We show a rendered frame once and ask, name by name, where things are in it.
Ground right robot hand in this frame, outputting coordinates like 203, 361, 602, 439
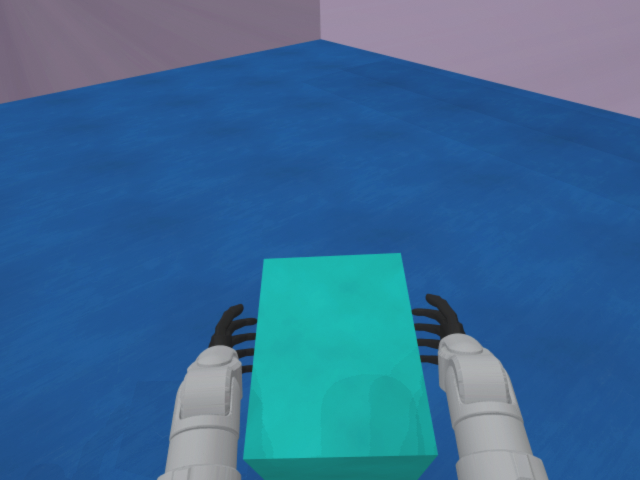
411, 294, 465, 365

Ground right robot forearm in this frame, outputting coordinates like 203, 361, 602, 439
438, 333, 549, 480

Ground carton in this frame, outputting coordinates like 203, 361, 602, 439
243, 253, 438, 480

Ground left robot forearm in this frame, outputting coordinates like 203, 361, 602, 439
157, 345, 243, 480

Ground left robot hand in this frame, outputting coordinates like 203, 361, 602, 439
208, 304, 257, 374

